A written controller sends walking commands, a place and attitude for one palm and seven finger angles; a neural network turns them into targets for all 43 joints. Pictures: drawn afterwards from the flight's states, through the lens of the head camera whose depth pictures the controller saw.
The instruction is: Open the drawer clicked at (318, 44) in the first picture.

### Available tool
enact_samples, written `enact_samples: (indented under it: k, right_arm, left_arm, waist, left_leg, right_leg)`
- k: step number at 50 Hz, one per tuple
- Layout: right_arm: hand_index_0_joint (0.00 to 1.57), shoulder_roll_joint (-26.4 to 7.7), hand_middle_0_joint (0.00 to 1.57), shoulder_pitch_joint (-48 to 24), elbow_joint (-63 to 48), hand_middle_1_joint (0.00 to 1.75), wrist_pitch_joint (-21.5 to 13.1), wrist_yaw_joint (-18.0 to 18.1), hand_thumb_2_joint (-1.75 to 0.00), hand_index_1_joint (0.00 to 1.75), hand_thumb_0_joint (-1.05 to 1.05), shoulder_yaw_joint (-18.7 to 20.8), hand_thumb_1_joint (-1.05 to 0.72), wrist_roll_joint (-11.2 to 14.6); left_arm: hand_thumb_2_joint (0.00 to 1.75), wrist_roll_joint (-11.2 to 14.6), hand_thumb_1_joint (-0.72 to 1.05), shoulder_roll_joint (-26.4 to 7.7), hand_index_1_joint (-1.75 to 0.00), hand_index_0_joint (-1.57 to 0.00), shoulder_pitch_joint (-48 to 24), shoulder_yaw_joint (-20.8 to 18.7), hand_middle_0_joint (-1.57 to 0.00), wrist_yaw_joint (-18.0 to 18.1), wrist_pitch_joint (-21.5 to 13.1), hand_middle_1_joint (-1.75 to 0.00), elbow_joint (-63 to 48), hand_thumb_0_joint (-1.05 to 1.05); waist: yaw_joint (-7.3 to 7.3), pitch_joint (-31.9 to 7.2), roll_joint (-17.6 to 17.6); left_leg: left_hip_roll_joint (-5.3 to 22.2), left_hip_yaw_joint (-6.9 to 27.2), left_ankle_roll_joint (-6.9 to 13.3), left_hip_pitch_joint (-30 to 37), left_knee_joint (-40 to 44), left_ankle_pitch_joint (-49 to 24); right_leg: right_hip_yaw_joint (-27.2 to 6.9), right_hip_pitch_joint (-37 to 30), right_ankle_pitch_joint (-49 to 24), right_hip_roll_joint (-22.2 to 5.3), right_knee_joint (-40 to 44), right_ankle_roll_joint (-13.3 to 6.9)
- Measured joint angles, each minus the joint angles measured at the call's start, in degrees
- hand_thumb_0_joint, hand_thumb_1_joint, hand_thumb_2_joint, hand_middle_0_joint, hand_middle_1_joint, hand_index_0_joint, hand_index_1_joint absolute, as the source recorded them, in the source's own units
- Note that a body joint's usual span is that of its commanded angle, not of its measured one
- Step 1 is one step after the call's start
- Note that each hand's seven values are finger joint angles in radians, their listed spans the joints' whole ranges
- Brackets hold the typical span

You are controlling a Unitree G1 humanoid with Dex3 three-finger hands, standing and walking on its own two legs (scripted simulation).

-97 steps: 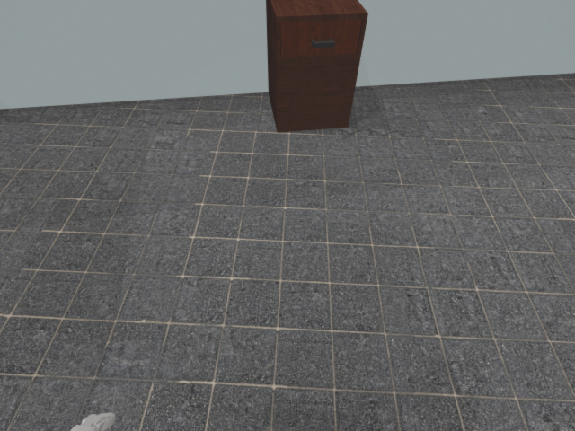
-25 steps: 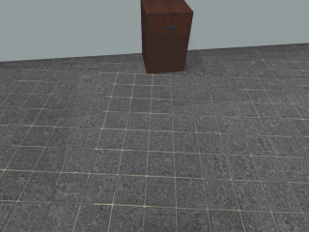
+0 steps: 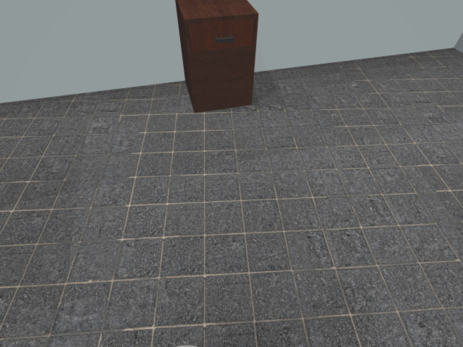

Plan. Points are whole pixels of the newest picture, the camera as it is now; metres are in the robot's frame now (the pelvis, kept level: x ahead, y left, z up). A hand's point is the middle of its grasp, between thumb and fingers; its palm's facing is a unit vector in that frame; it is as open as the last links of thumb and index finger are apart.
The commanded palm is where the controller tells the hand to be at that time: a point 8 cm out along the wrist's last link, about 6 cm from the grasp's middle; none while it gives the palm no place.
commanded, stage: walk to a spot facing it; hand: left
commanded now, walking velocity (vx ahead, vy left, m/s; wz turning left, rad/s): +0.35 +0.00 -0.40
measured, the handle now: (224, 38) +1.75 +0.22 -0.23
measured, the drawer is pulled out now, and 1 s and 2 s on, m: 0.00 0.00 0.00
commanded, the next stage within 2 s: none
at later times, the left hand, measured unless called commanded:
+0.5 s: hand (131, 273) +0.29 +0.26 -0.16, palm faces -0.19 -0.96 -0.20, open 7.4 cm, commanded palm none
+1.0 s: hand (212, 195) +0.52 +0.11 -0.15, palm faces -0.31 -0.93 -0.22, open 7.0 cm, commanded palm none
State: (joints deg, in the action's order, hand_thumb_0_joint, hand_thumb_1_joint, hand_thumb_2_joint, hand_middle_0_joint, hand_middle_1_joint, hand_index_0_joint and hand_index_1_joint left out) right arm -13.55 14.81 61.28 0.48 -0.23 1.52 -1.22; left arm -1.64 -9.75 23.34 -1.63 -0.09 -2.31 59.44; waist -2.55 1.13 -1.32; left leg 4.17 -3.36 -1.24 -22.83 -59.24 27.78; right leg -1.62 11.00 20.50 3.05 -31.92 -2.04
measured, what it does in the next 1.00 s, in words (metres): walks ahead, turning right: left foot, then right foot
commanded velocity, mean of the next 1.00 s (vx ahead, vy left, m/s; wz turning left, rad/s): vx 0.37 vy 0.00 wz -0.22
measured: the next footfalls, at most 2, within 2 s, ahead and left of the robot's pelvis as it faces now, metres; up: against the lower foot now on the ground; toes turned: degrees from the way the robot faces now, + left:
left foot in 0.24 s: +0.21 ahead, +0.15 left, +0.00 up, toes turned +0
right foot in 0.80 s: +0.39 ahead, -0.12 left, +0.00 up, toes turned -28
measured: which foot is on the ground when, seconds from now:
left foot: up 0.00-0.22, down 0.24-0.80, up 0.82-1.00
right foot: down 0.00-0.24, up 0.26-0.78, down 0.80-1.00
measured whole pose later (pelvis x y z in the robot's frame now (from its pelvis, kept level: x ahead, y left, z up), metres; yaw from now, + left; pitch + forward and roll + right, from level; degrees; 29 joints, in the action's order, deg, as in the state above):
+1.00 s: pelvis +0.37 -0.03 +0.01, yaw -21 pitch +0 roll -1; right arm -6.2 20.5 63.4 -1.4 0.2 2.5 -1.6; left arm -0.8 -9.6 9.9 -4.6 1.4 -4.9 57.9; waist 2.9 2.7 -1.0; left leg 9.4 -4.4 -1.1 -28.5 -66.2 17.8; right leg 9.0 13.9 13.4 1.5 -26.5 -4.5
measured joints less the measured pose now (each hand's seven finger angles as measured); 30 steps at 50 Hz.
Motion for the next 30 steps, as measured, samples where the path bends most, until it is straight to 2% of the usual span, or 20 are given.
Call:
enact_samples:
  k: [3, 6, 9, 11, 12, 14, 16, 19, 25, 30]
  right_arm:
    - [0.2, 0.9, 0.2, -2.0, -1.8, 0.3, -0.4, -0.4, -0.9, 0.3, 0.01, 0.3, -0.91, 0.1]
    - [0.2, 2.0, 0.2, -4.4, -4.2, 0.3, -1.1, -0.9, -0.9, 0.3, 0.01, 0.6, -0.91, 0.3]
    - [0.2, 3.1, 0.2, -6.4, -6.1, 0.3, -2.1, -1.2, -0.9, 0.3, 0.0, 0.6, -0.91, 0.6]
    - [0.2, 3.4, 0.2, -7.0, -7.1, 0.3, -3.3, -1.0, -0.9, 0.3, 0.0, 0.3, -0.91, 0.6]
    - [0.2, 3.4, 0.2, -7.1, -7.6, 0.3, -4.1, -0.8, -0.9, 0.3, 0.0, 0.2, -0.91, 0.4]
    - [0.2, 4.2, 0.2, -7.3, -7.8, 0.3, -4.9, -0.2, -0.9, 0.3, 0.0, 0.1, -0.91, -0.1]
    - [0.2, 5.0, 0.2, -6.1, -7.4, 0.3, -4.9, 0.1, -0.9, 0.3, 0.0, -0.1, -0.91, -0.3]
    - [0.2, 6.1, 0.2, -2.8, -5.7, 0.3, -5.1, 0.9, -0.9, 0.3, -0.01, 0.1, -0.91, -0.2]
    - [0.2, 4.1, 0.2, 4.0, -1.6, 0.3, -5.6, 1.7, -0.9, 0.3, -0.01, 1.2, -0.94, -0.2]
    - [0.2, 4.1, 0.2, 9.4, 1.6, 0.3, -5.5, 1.7, -0.9, 0.3, -0.01, 0.7, -0.93, -0.2]
  left_arm:
    - [0.9, -0.2, 0.91, 1.5, -0.3, -0.21, 2.4, 0.2, -0.2, 0.2, 0.0, -0.3, 1.2, 0.01]
    - [0.9, -0.4, 0.91, 2.1, -0.3, -0.21, 3.7, 0.1, -0.2, 0.2, 0.3, -0.3, 2.6, 0.01]
    - [0.9, -0.4, 0.91, 1.8, -0.3, -0.21, 3.9, -0.4, -0.21, 0.1, 0.6, -0.3, 3.4, 0.01]
    - [0.9, -0.2, 0.91, 1.1, -0.3, -0.21, 3.9, -1.0, -0.21, 0.1, 0.8, -0.3, 3.5, 0.01]
    - [0.9, 0.0, 0.91, 0.9, -0.3, -0.21, 3.9, -1.4, -0.21, 0.1, 0.9, -0.3, 3.4, 0.01]
    - [0.9, 0.2, 0.91, -0.3, -0.3, -0.21, 2.1, -2.1, -0.21, 0.0, 1.8, -0.3, 3.4, 0.01]
    - [0.9, -0.1, 0.91, -1.7, -0.3, -0.21, -0.2, -2.7, -0.2, -0.1, 2.3, -0.3, 3.0, 0.01]
    - [0.9, -0.6, 0.91, -3.6, -0.29, -0.2, -4.2, -3.6, -0.2, -0.5, 2.4, -0.3, 1.1, 0.01]
    - [0.9, -0.9, 0.92, -4.5, -0.29, -0.2, -10.7, -4.2, -0.19, -1.1, 2.7, -0.29, -2.9, 0.01]
    - [0.9, -0.9, 0.92, -3.6, -0.29, -0.2, -15.7, -3.3, -0.19, -1.4, 3.2, -0.29, -3.6, 0.01]
  waist:
    - [0.05, 0.2, 1.0]
    - [0.05, 0.4, 1.9]
    - [-0.2, 0.9, 2.8]
    - [-0.2, 0.9, 3.2]
    - [-0.1, 0.9, 3.1]
    - [0.04, 1.5, 3.9]
    - [0.45, 1.2, 4.2]
    - [1.04, 0.5, 4.5]
    - [2.55, -0.7, 4.3]
    - [4.48, 0.5, 3.9]
  left_leg:
    - [0.1, -0.8, -0.7, -5.1, 0.6, -4.1]
    - [0.5, -0.9, -1.0, -7.5, 6.7, -8.5]
    - [0.4, -0.8, -0.7, -6.0, 15.6, -11.6]
    - [0.0, -1.2, -0.4, -2.4, 22.9, -13.7]
    - [0.2, -1.5, 0.8, -1.0, 24.9, -15.8]
    - [0.3, -3.5, 2.7, -0.8, 21.2, -14.5]
    - [0.6, -5.2, 3.4, 1.6, 21.6, -12.0]
    - [0.3, -7.2, 3.5, 6.2, 27.0, -12.6]
    - [-1.3, -11.1, 4.1, 14.3, 36.5, -13.1]
    - [-2.1, -13.3, 3.4, 20.0, 40.3, -11.4]
  right_leg:
    - [-1.9, -2.9, -1.5, -0.5, 4.8, 0.4]
    - [-3.9, -5.2, -2.0, -1.2, 8.1, 1.3]
    - [-5.5, -7.0, -0.6, -1.9, 8.7, 2.7]
    - [-6.5, -7.2, 2.2, -2.2, 5.9, 3.5]
    - [-6.7, -5.9, 4.4, -1.9, 1.6, 3.0]
    - [-5.0, 0.2, 8.0, -2.1, -14.9, 1.5]
    - [-1.7, 7.0, 6.2, -2.5, -29.2, 0.5]
    - [2.4, 14.8, -0.2, -4.5, -37.2, 0.6]
    - [3.8, 23.3, -9.2, -7.6, -33.0, 2.3]
    - [4.5, 24.3, -12.6, -9.1, -23.3, 2.7]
